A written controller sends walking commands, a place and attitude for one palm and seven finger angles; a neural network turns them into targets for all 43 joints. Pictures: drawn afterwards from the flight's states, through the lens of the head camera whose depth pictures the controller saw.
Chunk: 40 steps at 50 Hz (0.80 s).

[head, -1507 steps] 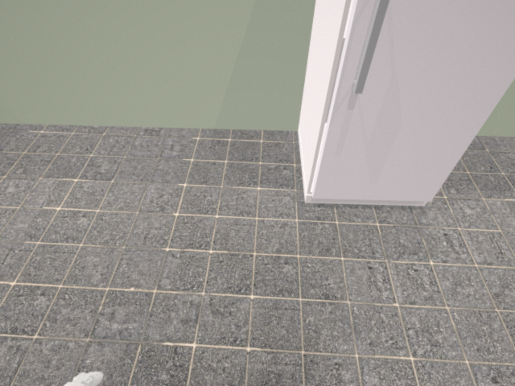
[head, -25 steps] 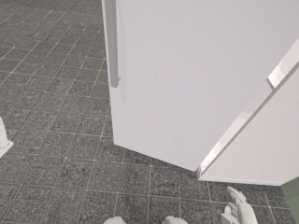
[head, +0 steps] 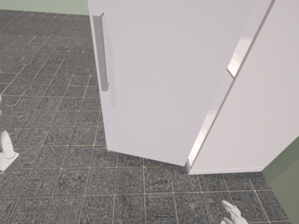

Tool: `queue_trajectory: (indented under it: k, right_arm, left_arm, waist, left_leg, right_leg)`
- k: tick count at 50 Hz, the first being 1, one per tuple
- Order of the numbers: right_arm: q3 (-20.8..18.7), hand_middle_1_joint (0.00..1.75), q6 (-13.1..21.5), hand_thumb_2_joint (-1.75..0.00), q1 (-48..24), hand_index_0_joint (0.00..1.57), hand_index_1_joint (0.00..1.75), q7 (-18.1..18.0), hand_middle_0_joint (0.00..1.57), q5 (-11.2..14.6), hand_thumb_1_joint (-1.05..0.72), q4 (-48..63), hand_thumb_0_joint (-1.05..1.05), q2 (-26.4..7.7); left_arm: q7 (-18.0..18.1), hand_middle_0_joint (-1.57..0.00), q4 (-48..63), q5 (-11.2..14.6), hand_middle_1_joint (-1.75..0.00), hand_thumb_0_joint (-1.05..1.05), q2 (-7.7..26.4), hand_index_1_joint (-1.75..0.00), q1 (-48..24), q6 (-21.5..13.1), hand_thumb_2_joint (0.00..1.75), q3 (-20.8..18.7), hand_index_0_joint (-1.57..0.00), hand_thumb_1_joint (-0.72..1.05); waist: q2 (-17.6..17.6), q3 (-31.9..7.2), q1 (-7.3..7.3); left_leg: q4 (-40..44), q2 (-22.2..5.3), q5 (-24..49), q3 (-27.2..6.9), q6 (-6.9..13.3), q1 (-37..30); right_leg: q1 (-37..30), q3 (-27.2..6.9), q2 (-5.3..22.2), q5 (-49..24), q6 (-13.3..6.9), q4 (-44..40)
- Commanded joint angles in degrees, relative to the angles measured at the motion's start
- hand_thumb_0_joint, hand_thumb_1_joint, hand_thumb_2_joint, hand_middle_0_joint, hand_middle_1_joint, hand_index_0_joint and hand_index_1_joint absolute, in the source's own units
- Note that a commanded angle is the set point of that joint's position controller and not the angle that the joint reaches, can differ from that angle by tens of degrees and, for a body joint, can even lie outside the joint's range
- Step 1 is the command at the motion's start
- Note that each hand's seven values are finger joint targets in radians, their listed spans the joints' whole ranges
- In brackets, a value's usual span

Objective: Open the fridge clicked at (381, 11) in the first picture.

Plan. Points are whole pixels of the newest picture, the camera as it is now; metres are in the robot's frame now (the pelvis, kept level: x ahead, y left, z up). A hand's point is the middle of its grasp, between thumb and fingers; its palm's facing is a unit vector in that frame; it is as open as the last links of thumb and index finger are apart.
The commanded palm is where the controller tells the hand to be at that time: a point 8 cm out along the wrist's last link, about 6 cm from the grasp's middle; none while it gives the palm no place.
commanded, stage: stop stepping back and stand still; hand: left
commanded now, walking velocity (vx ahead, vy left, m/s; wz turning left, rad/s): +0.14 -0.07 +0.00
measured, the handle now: (103, 55) +0.75 +0.22 +0.09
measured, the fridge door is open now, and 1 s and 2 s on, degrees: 74 74 74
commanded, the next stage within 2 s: let the arm hang, fingers relaxed in 0.48 s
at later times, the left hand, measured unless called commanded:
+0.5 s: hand (3, 162) +0.19 +0.28 +0.17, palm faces +0.45 -0.76 -0.47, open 7.4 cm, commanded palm +0.12 +0.32 +0.17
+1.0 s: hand out of the picture +0.02 +0.21 -0.18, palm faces +0.04 -0.98 -0.19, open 7.0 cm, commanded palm none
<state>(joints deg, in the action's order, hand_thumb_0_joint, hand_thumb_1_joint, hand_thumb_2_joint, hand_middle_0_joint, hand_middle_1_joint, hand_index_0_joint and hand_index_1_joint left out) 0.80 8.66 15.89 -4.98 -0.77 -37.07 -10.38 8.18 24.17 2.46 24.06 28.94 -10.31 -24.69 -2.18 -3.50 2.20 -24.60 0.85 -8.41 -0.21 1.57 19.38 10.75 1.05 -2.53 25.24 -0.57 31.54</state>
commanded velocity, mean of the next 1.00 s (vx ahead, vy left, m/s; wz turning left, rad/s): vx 0.04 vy -0.02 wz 0.00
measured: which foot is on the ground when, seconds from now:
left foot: down 0.00-0.06, up 0.08-0.28, down 0.30-1.00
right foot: down 0.00-1.00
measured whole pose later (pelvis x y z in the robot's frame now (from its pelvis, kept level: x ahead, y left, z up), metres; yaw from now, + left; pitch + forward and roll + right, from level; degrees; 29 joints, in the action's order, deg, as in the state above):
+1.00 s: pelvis +0.00 +0.02 +0.00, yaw +3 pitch +0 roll +0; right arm -0.4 -1.7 10.1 -1.0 -1.8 -57.6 -14.7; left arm 0.0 -58.1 -0.8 13.3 13.7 1.1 -0.3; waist -2.5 3.8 -0.2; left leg -28.4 -0.8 -13.7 1.3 0.2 14.9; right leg 10.3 3.7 -1.1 16.5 -1.9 26.4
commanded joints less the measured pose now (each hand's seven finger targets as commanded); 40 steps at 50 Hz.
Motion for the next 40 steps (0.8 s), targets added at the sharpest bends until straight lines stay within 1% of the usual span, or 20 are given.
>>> queue_trajectory:
  k: [1,3,4,6,10,13,15,17,19,22,24,25,26,28,29,31,33,36,37,40]
  right_arm:
    - [-3.0,0.30,2.5,-0.90,-7.5,0.20,0.30,0.5,0.20,-0.4,-0.90,9.8,0.00,-8.4]
    - [-3.9,0.30,1.0,-0.90,-6.6,0.20,0.30,0.9,0.20,-0.6,-0.90,9.2,0.00,-8.7]
    - [-4.3,0.30,1.2,-0.90,-5.3,0.20,0.30,0.9,0.20,0.4,-0.90,8.5,0.00,-8.6]
    - [-4.2,0.30,1.6,-0.90,-4.4,0.20,0.30,0.8,0.20,0.5,-0.90,7.5,0.00,-8.8]
    - [-3.2,0.30,2.0,-0.90,-7.1,0.20,0.30,-0.4,0.20,0.4,-0.90,7.3,0.00,-7.7]
    - [-3.6,0.30,3.4,-0.90,-6.1,0.20,0.30,-1.1,0.20,0.2,-0.90,7.7,0.00,-8.6]
    - [-3.9,0.30,3.8,-0.90,-6.4,0.20,0.30,-0.7,0.20,0.5,-0.90,8.9,0.00,-10.4]
    - [-3.3,0.30,4.1,-0.90,-7.0,0.20,0.30,-0.3,0.20,-0.1,-0.90,7.8,0.00,-8.4]
    - [-3.0,0.30,4.1,-0.90,-7.1,0.20,0.30,0.4,0.20,-0.3,-0.90,8.1,0.00,-7.7]
    - [-3.1,0.30,3.1,-0.90,-6.7,0.20,0.30,1.3,0.20,0.3,-0.90,9.1,0.00,-8.3]
    - [-3.1,0.30,2.9,-0.90,-6.1,0.20,0.30,1.7,0.20,0.3,-0.90,9.4,0.00,-7.3]
    - [-3.5,0.30,2.7,-0.90,-5.7,0.20,0.30,1.8,0.20,0.6,-0.90,9.1,0.00,-7.4]
    - [-3.3,0.30,2.5,-0.90,-5.7,0.20,0.30,1.9,0.20,0.6,-0.90,8.7,0.00,-7.2]
    - [-2.4,0.30,2.6,-0.90,-6.0,0.20,0.30,1.7,0.20,0.6,-0.90,7.6,0.00,-7.0]
    - [-6.0,0.30,2.8,-0.90,-8.4,0.20,0.30,6.5,0.20,-0.4,-0.90,-4.8,0.00,-15.8]
    - [-5.3,0.30,-2.7,-0.90,-4.7,0.20,0.30,5.3,0.20,0.3,-0.90,-2.2,0.00,-12.7]
    - [-4.7,0.30,-4.5,-0.90,-5.1,0.20,0.30,4.7,0.20,-0.5,-0.90,-1.3,0.00,-14.0]
    - [-4.3,0.30,-5.6,-0.90,-5.7,0.20,0.30,4.0,0.20,-1.5,-0.90,-2.4,0.00,-17.5]
    - [-4.2,0.30,-6.1,-0.90,-7.0,0.20,0.30,4.0,0.20,-1.5,-0.90,-3.7,0.00,-17.5]
    - [-3.0,0.30,-7.4,-0.90,-10.4,0.20,0.30,4.2,0.20,-1.0,-0.90,-6.8,0.00,-13.9]
  left_arm:
    - [0.5,-0.20,16.8,-1.0,-0.30,0.00,10.2,-0.30,1.8,-4.0,0.90,-5.0,-0.20,0.90]
    - [1.0,-0.20,15.7,-0.5,-0.30,0.00,13.2,-0.30,0.5,-3.9,0.90,-8.9,-0.20,0.90]
    - [1.3,-0.20,14.6,-0.1,-0.30,0.00,10.9,-0.30,-2.6,-3.7,0.90,-7.0,-0.20,0.90]
    - [1.6,-0.20,9.5,-0.3,-0.30,0.00,9.2,-0.30,-4.7,-4.3,0.90,-5.5,-0.20,0.90]
    - [2.0,-0.20,8.5,-1.6,-0.30,0.00,9.2,-0.30,-10.5,-4.8,0.90,-3.6,-0.20,0.90]
    - [2.2,-0.20,13.0,-1.6,-0.30,0.00,8.6,-0.30,-11.9,-5.3,0.90,-2.0,-0.20,0.90]
    - [2.3,-0.20,17.4,-1.4,-0.30,0.00,9.4,-0.30,-11.7,-6.0,0.90,-3.4,-0.20,0.90]
    - [2.0,-0.20,14.4,-0.9,-0.30,0.00,11.0,-0.30,-7.7,-6.1,0.90,-6.4,-0.20,0.90]
    - [1.5,-0.20,14.3,-1.2,-0.30,0.00,10.5,-0.30,-4.7,-5.9,0.90,-6.9,-0.20,0.90]
    - [1.1,-0.20,13.7,-1.5,-0.30,0.00,9.4,-0.30,-0.7,-5.2,0.90,-6.7,-0.20,0.90]
    - [0.9,-0.20,12.4,-0.8,-0.30,0.00,10.3,-0.30,-0.8,-4.9,0.90,-7.6,-0.20,0.90]
    - [0.9,-0.20,12.3,-0.5,-0.30,0.00,9.7,-0.30,-1.4,-4.5,0.90,-6.7,-0.20,0.90]
    - [1.3,-0.20,12.3,-0.4,-0.30,0.00,9.6,-0.30,-2.9,-4.5,0.90,-6.3,-0.20,0.90]
    - [1.8,-0.20,11.5,-0.7,-0.30,0.00,9.9,-0.30,-6.9,-5.0,0.90,-5.8,-0.20,0.90]
    - [-6.2,-0.20,-30.9,-6.5,-0.30,0.00,-0.2,-0.30,-7.2,5.0,0.90,16.5,-0.20,0.90]
    - [-7.9,-0.20,-32.6,-4.6,-0.30,0.00,-3.7,-0.30,-6.0,10.2,0.90,18.4,-0.20,0.90]
    - [-8.2,-0.20,-37.3,-4.6,-0.30,0.00,-4.0,-0.30,-8.8,10.6,0.90,19.7,-0.20,0.90]
    - [-7.5,-0.20,-46.5,-4.2,-0.30,0.00,-1.9,-0.30,-13.6,10.3,0.90,19.9,-0.20,0.90]
    - [-7.4,-0.20,-50.9,-3.9,-0.30,0.00,-1.5,-0.30,-14.1,10.5,0.90,20.2,-0.20,0.90]
    - [-7.4,-0.20,-63.0,-4.2,-0.30,0.00,1.1,-0.30,-13.7,9.6,0.90,20.9,-0.20,0.90]
  waist:
    - [8.3,-2.2,-2.83]
    - [-7.1,-0.9,-3.03]
    - [-9.9,0.4,-2.45]
    - [-2.1,4.5,-1.10]
    - [-2.5,6.1,-2.39]
    - [3.6,3.7,-1.75]
    - [15.9,2.4,-2.07]
    - [16.2,2.6,-1.54]
    - [12.3,4.9,-2.21]
    - [9.2,2.3,-2.35]
    - [-1.3,1.0,-2.11]
    - [-7.0,1.6,-2.16]
    - [-7.0,2.2,-1.99]
    - [-2.1,0.6,-1.52]
    - [1.1,2.8,1.71]
    - [-1.1,-2.2,-0.73]
    - [-3.8,-2.2,-1.71]
    - [-0.2,-4.3,-2.20]
    - [2.0,-4.1,-2.68]
    - [-0.5,-4.7,-3.43]
  left_leg:
    - [4.6,-4.5,-21.5,-4.6,-0.9,6.9]
    - [-22.7,-0.5,-13.4,1.3,-1.5,10.7]
    - [-31.7,-0.4,-12.3,0.1,-2.0,16.8]
    - [-34.4,-3.6,-12.0,-1.4,-1.8,15.4]
    - [-15.6,-4.7,-11.1,3.4,-0.4,2.5]
    - [-2.1,-3.5,-11.4,4.5,0.4,-9.0]
    - [5.9,-15.1,-10.3,-15.2,5.4,-13.5]
    - [15.6,-20.6,-27.2,-24.4,8.4,-2.1]
    - [13.8,-18.6,-26.3,-18.0,7.7,4.8]
    - [4.0,-10.4,-24.8,-2.8,1.7,9.7]
    - [-9.8,-4.5,-17.9,2.5,-0.7,7.1]
    - [-17.3,-2.9,-13.6,2.4,-1.4,5.9]
    - [-20.0,-3.1,-10.7,1.7,-1.9,6.1]
    - [-13.3,-3.6,-9.1,1.2,-1.8,3.0]
    - [-18.4,-6.7,4.1,-0.8,-1.3,6.3]
    - [-14.3,-6.6,14.1,-2.4,-1.0,-1.2]
    - [-9.3,-11.5,22.3,-8.1,2.9,-3.2]
    - [-3.8,-15.9,38.7,-15.7,8.3,-5.5]
    - [-2.6,-15.6,33.8,-14.0,8.0,-4.7]
    - [-6.4,-6.3,14.0,-3.6,1.0,-1.6]
  right_leg:
    - [-10.3,-1.2,2.3,-0.5,-2.4,-13.0]
    - [-0.9,-23.2,19.0,8.9,-10.0,-23.0]
    - [-2.0,-26.8,21.8,9.2,-13.3,-22.7]
    - [5.4,-21.1,20.1,10.1,-12.7,-22.0]
    - [11.2,-13.7,16.4,9.4,-9.5,-18.7]
    - [11.9,-8.5,11.4,6.6,-6.0,-9.3]
    - [17.6,-1.7,1.9,-0.9,-0.7,7.7]
    - [11.7,-1.6,1.7,4.8,0.7,17.2]
    - [5.3,-1.4,3.0,0.4,0.4,10.7]
    - [-5.7,0.2,2.2,-4.0,-0.5,-5.1]
    - [0.4,-13.7,9.1,0.6,-4.2,-13.5]
    - [3.9,-23.1,14.6,1.0,-7.1,-17.3]
    - [3.2,-24.3,17.1,-6.4,-9.3,-17.2]
    - [0.0,-17.1,16.0,-24.1,-8.3,-11.1]
    - [3.4,-5.5,17.4,-48.9,-5.7,2.1]
    - [7.2,-3.4,11.3,-38.8,-2.9,5.6]
    - [9.0,-0.2,7.7,-26.1,-1.0,9.9]
    - [5.4,-0.6,4.3,-11.2,0.2,12.7]
    - [3.4,-1.5,4.6,-7.3,0.1,10.3]
    - [-5.3,-7.4,9.6,-28.5,-2.1,-2.7]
